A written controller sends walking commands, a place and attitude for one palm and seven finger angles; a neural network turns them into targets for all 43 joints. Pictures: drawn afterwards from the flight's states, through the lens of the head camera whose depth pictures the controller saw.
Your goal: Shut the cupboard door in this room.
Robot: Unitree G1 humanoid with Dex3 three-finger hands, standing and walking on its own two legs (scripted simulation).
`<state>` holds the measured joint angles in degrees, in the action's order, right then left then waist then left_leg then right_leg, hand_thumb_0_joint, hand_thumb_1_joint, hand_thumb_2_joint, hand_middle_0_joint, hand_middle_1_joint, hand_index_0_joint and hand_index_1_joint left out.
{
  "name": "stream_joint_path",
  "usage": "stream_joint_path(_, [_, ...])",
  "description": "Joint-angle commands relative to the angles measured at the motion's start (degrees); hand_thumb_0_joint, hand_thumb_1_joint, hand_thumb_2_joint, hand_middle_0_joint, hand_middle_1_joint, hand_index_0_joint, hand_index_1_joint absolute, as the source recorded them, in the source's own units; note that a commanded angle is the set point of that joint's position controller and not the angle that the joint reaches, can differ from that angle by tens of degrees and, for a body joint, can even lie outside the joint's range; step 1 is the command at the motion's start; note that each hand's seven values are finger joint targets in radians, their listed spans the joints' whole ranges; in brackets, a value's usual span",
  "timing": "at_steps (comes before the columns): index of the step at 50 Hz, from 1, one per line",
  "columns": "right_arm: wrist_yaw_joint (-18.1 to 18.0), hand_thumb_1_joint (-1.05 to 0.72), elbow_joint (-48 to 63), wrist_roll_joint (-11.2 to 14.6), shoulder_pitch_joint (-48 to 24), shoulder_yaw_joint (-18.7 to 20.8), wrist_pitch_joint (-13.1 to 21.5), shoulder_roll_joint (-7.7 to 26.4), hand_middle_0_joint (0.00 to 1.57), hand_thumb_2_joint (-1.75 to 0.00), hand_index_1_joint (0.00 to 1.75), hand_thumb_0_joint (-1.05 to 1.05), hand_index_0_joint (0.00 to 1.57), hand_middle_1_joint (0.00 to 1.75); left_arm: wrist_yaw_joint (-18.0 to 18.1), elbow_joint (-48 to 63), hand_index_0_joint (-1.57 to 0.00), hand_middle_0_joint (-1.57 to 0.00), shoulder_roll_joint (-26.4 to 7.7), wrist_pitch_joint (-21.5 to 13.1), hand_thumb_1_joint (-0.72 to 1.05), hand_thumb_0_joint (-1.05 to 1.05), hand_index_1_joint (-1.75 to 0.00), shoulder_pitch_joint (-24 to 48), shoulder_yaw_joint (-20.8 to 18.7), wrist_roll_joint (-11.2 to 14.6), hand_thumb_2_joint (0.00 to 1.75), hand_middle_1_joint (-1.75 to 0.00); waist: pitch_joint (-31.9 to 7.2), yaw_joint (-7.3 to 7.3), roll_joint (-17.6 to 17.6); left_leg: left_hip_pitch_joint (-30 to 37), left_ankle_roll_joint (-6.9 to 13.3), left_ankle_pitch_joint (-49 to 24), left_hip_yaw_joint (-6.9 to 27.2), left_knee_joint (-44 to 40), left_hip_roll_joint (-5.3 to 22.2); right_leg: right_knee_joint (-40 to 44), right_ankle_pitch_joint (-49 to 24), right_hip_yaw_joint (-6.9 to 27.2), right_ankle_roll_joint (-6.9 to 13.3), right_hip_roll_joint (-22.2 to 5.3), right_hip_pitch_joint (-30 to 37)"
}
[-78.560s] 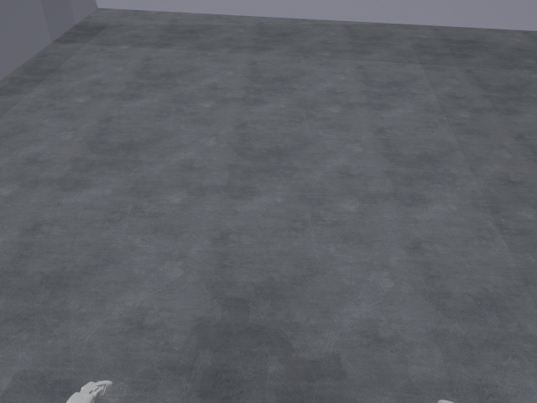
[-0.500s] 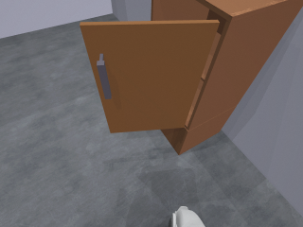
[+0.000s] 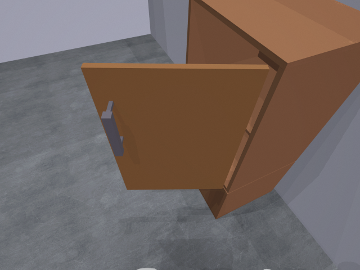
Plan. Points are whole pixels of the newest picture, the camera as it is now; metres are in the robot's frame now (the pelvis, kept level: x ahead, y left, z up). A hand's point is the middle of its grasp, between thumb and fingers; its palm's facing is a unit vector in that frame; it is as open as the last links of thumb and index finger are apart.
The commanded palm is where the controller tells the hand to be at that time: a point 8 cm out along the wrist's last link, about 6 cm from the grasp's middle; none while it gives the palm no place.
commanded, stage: come to a stop and stand still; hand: left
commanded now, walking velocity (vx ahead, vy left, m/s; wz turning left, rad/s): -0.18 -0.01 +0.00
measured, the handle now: (115, 129) +0.43 +0.21 +0.03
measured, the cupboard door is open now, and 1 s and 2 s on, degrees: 66 66 66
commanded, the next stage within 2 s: look again from close up in 0.74 s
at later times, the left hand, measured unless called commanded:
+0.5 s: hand out of the picture +0.02 +0.18 -0.17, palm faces -0.01 -0.97 -0.24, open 7.4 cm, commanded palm none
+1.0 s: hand out of the picture -0.05 +0.18 -0.18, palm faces +0.00 -0.98 -0.21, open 7.4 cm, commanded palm none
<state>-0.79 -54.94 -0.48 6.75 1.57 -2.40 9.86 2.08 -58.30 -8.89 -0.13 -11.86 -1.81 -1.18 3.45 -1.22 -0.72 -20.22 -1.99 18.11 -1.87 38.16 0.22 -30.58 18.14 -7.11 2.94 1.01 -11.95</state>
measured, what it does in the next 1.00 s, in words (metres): steps on the spot: left foot, then right foot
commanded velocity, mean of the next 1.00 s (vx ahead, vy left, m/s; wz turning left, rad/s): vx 0.03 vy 0.01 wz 0.00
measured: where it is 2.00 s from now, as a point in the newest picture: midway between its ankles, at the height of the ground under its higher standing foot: outside the picture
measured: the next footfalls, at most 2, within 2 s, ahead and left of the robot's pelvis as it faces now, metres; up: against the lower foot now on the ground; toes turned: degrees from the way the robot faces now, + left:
left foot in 0.02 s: +0.07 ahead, +0.10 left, +0.00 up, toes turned +2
right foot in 0.48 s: -0.06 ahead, -0.16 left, +0.00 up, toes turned +0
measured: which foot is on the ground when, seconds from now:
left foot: up 0.00-0.00, down 0.02-0.52, up 0.54-0.70, down 0.72-1.00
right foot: down 0.00-0.06, up 0.08-0.46, down 0.48-1.00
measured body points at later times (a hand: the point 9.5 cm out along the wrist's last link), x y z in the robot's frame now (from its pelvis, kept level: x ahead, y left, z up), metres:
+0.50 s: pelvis -0.05 -0.02 +0.00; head -0.04 -0.02 +0.45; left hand +0.02 +0.23 -0.15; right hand -0.03 -0.26 -0.15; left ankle +0.03 +0.10 -0.73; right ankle -0.10 -0.16 -0.74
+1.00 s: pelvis -0.05 +0.00 +0.00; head -0.02 +0.01 +0.45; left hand -0.05 +0.23 -0.16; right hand -0.03 -0.23 -0.15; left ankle -0.05 +0.10 -0.73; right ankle -0.10 -0.16 -0.73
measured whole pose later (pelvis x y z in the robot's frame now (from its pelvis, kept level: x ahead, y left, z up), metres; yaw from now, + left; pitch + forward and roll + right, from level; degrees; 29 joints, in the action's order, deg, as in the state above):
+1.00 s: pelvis -0.05 +0.00 +0.00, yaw +0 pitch +1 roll -1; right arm -1.1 -59.4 -1.2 15.2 0.8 0.3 9.1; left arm 2.4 -60.0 -10.6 -0.5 -16.9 0.3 -1.0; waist 3.0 0.4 0.5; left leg -17.2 1.5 18.0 -0.9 34.7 -0.4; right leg -31.1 20.8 0.2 -2.7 -2.6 -10.8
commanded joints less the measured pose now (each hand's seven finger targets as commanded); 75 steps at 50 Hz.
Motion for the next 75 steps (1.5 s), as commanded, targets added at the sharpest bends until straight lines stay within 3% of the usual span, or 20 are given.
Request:
stream_joint_path(1, [-0.65,-0.9,1.66,-0.4,7.69,2.18,0.05,7.91,0.2,-0.9,0.3,0.0,0.2,0.3,0.93,4.01,-0.2,-0.2,-9.68,0.81,0.9,0.0,-0.3,-2.97,-2.56,0.42,0.9,-0.3,-4.55,1.81,1.41,10.33,3.82,-35.75,6.97,-7.27,8.5,-0.67,-33.42,8.92,2.42,-13.33,-2.45])
stream_joint_path(3, [-0.87,-0.9,1.88,-0.67,9.5,2.54,0.45,11.71,0.2,-0.9,0.3,0.0,0.2,0.3,1.37,5.69,-0.2,-0.2,-6.82,1.54,0.9,0.0,-0.3,-3.52,-1.64,0.56,0.9,-0.3,-6.61,2.07,-11.7,12.81,12.58,-59.7,15.98,-13.42,20.21,-13.61,8.75,2.71,-2.84,-2.61,-5.65])
stream_joint_path(4, [-1.44,-0.9,2.24,-0.88,8.77,2.4,0.58,12.0,0.2,-0.9,0.3,0.0,0.2,0.3,1.38,5.86,-0.2,-0.2,-7.38,2.15,0.9,0.0,-0.3,-2.37,-1.77,0.78,0.9,-0.3,-7.44,2.87,-12.17,11.61,15.9,-59.42,18.91,-15.93,21.19,-24.14,19.99,6.77,-3.32,-0.26,-7.57])
stream_joint_path(8, [-2.55,-0.9,4.47,-1.15,4.7,1.64,1.13,10.33,0.2,-0.9,0.3,0.0,0.2,0.3,0.58,5.71,-0.2,-0.2,-7.59,2.58,0.9,0.0,-0.3,-2.51,-2.56,0.4,0.9,-0.3,-9.4,1.42,-2.72,14.26,16.3,-51.67,14.5,-13.4,18.68,-36.43,14.02,12.19,-3.9,-0.2,-13.85])
stream_joint_path(11, [-2.59,-0.9,3.85,-0.75,6.28,1.74,1.5,10.25,0.2,-0.9,0.3,0.0,0.2,0.3,0.09,5.63,-0.2,-0.2,-7.32,2.83,0.9,0.0,-0.3,-3.0,-2.41,0.34,0.9,-0.3,-12.66,2.01,-2.73,18.68,14.35,-43.91,12.47,-14.29,16.44,-35.12,10.05,11.37,-5.09,-0.3,-15.33])
stream_joint_path(17, [-1.88,-0.9,0.93,-1.04,8.6,2.27,1.41,10.92,0.2,-0.9,0.3,0.0,0.2,0.3,-1.12,5.42,-0.2,-0.2,-6.05,2.88,0.9,0.0,-0.3,-0.14,-1.16,0.18,0.9,-0.3,-10.15,3.95,-10.21,15.96,12.51,-21.38,14.27,-19.06,15.4,-13.45,12.52,7.24,-4.48,-1.4,-7.63])
stream_joint_path(21, [-1.06,-0.9,-0.73,-0.64,7.57,2.57,1.08,10.31,0.2,-0.9,0.3,0.0,0.2,0.3,-1.16,1.15,-0.2,-0.2,-5.58,2.38,0.9,0.0,-0.3,-6.89,-0.99,0.37,0.9,-0.3,-6.91,0.74,-7.71,3.52,6.91,2.77,11.3,-22.63,9.93,6.57,-0.67,4.1,-2.89,0.2,7.46])
stream_joint_path(23, [-0.54,-0.9,-0.8,0.02,6.82,1.71,0.81,5.99,0.2,-0.9,0.3,0.0,0.2,0.3,-0.61,-0.07,-0.2,-0.2,-8.86,1.43,0.9,0.0,-0.3,-8.63,-1.06,-0.04,0.9,-0.3,-2.91,0.34,1.98,-2.94,1.93,7.81,5.72,-16.43,3.17,16.09,8.52,15.83,0.81,-8.51,7.97])
stream_joint_path(25, [0.26,-0.9,-0.4,-0.62,7.65,1.33,0.16,5.0,0.2,-0.9,0.3,0.0,0.2,0.3,-0.56,2.2,-0.2,-0.2,-13.66,1.37,0.9,0.0,-0.3,-1.87,-1.3,-0.2,0.9,-0.3,3.84,2.27,9.84,2.59,0.26,4.47,0.62,-6.27,0.26,26.02,25.96,24.98,4.84,-18.7,-10.93])
stream_joint_path(28, [0.57,-0.9,-2.38,-1.1,9.96,1.62,0.15,5.26,0.2,-0.9,0.3,0.0,0.2,0.3,-0.46,2.75,-0.2,-0.2,-11.28,0.31,0.9,0.0,-0.3,1.01,-1.08,-0.02,0.9,-0.3,8.26,2.5,13.84,1.43,0.92,0.38,1.28,0.46,1.39,24.47,16.74,22.29,4.81,-15.79,-12.74])
stream_joint_path(34, [0.34,-0.9,-4.1,-0.7,14.61,0.88,2.42,4.85,0.2,-0.9,0.3,0.0,0.2,0.3,-0.67,1.02,-0.2,-0.2,-9.93,-0.24,0.9,0.0,-0.3,-3.55,-1.45,0.1,0.9,-0.3,3.74,1.69,7.96,6.47,1.24,-5.2,0.55,-11.26,0.92,13.68,4.19,16.41,2.66,-12.96,-5.62])
stream_joint_path(36, [-0.29,-0.9,-5.25,-0.57,16.55,0.45,3.52,5.73,0.2,-0.9,0.3,0.0,0.2,0.3,-0.72,0.11,-0.2,-0.2,-7.76,-0.21,0.9,0.0,-0.3,-5.4,-0.98,0.49,0.9,-0.3,0.16,1.38,3.36,10.98,2.43,-15.28,3.56,-14.0,2.99,8.12,-4.13,12.47,0.15,-7.82,-3.47])
stream_joint_path(40, [-1.64,-0.9,-7.1,-0.21,16.9,-0.1,4.13,6.92,0.2,-0.9,0.3,0.0,0.2,0.3,0.04,-1.8,-0.2,-0.2,-5.42,0.61,0.9,0.0,-0.3,-6.26,-0.33,0.95,0.9,-0.3,-5.31,0.7,-4.84,13.5,4.94,-35.29,7.55,-15.05,7.34,2.91,-10.0,7.35,-2.23,-4.87,3.23])
stream_joint_path(41, [-1.84,-0.9,-7.13,-0.05,16.32,-0.14,3.99,7.01,0.2,-0.9,0.3,0.0,0.2,0.3,0.08,-2.02,-0.2,-0.2,-5.09,0.72,0.9,0.0,-0.3,-6.63,-0.13,1.08,0.9,-0.3,-5.07,0.42,-5.03,13.18,5.16,-34.78,7.54,-15.75,7.62,3.61,-8.51,7.28,-2.49,-4.62,3.78])
stream_joint_path(42, [-0.76,-0.9,-2.52,-0.38,10.39,-0.37,3.76,8.53,0.2,-0.9,0.3,0.0,0.2,0.3,0.48,0.85,-0.2,-0.2,-12.53,-1.12,0.9,0.0,-0.3,-7.34,1.53,0.94,0.9,-0.3,2.48,0.34,-6.43,9.51,4.87,-19.6,5.91,-14.46,3.66,7.1,-3.04,6.19,-1.28,-3.76,-0.75])
stream_joint_path(44, [-0.32,-0.9,-0.62,-0.54,8.18,0.71,4.21,6.47,0.2,-0.9,0.3,0.0,0.2,0.3,0.6,0.42,-0.2,-0.2,-9.36,-1.05,0.9,0.0,-0.3,-7.89,0.23,0.22,0.9,-0.3,-0.27,0.5,-2.67,4.38,3.78,-10.15,6.25,-10.51,3.62,5.38,-3.26,10.12,-0.4,-6.35,-1.92])
stream_joint_path(47, [-0.33,-0.9,-0.35,-0.64,10.38,0.53,3.77,5.79,0.2,-0.9,0.3,0.0,0.2,0.3,0.74,1.36,-0.2,-0.2,-8.54,-1.24,0.9,0.0,-0.3,-8.21,0.85,-0.02,0.9,-0.3,-3.66,1.62,2.26,6.08,3.88,-10.17,5.43,-7.89,3.52,5.01,-5.96,11.16,-0.47,-6.64,-1.74])
stream_joint_path(52, [-0.92,-0.9,-1.1,-0.38,10.62,1.18,4.3,7.59,0.2,-0.9,0.3,0.0,0.2,0.3,1.26,1.99,-0.2,-0.2,-7.25,-0.98,0.9,0.0,-0.3,-10.11,0.77,-0.17,0.9,-0.3,-8.7,1.26,-1.02,11.91,5.34,-33.62,6.13,-5.7,6.64,0.13,-15.01,8.2,-2.0,-4.9,-0.07])
stream_joint_path(56, [-0.97,-0.9,-0.23,-0.25,7.1,1.65,3.79,8.2,0.2,-0.9,0.3,0.0,0.2,0.3,1.28,2.56,-0.2,-0.2,-8.33,-0.49,0.9,0.0,-0.3,-9.38,0.29,-0.15,0.9,-0.3,-3.09,1.17,0.46,8.01,4.9,-27.49,5.38,-6.85,5.64,1.24,-15.15,9.07,-2.18,-5.31,-1.47])
stream_joint_path(75, [0.44,-0.9,-1.95,-0.15,3.18,1.17,3.01,8.91,0.2,-0.9,0.3,0.0,0.2,0.3,0.28,2.08,-0.2,-0.2,-9.2,-0.23,0.9,0.0,-0.3,-7.86,1.03,-0.33,0.9,-0.3,-0.93,0.96,-0.27,5.78,4.14,2.14,7.12,-18.38,5.05,7.46,-1.03,9.7,-3.31,-5.51,-1.4])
